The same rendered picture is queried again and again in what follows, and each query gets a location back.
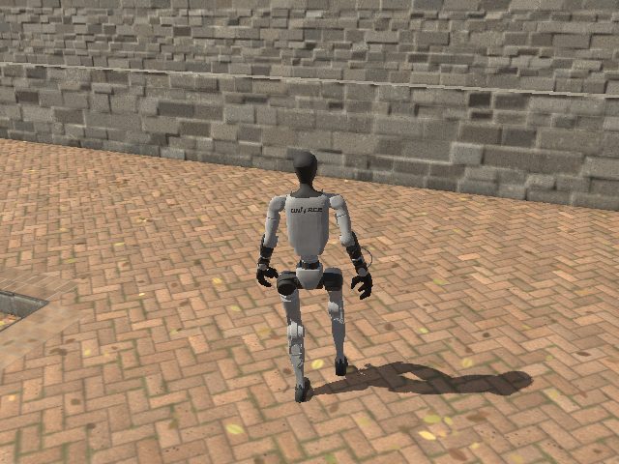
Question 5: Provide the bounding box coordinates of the right robot hand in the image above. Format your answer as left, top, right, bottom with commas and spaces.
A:
351, 273, 373, 300

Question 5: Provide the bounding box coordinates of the left robot hand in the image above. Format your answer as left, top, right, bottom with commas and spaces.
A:
256, 267, 279, 287

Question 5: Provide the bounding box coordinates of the left robot upper arm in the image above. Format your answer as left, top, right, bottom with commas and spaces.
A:
263, 195, 287, 248

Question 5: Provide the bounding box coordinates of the right robot forearm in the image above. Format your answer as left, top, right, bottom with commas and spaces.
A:
346, 231, 368, 276

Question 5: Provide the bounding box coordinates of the right robot foot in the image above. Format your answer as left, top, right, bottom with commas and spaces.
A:
335, 356, 348, 376

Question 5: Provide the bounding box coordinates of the left robot thigh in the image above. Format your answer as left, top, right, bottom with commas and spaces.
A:
277, 271, 305, 342

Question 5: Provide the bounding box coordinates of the left robot forearm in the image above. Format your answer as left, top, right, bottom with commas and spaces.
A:
257, 234, 274, 271

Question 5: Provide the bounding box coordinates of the right robot upper arm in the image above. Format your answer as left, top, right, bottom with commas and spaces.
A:
326, 193, 355, 247

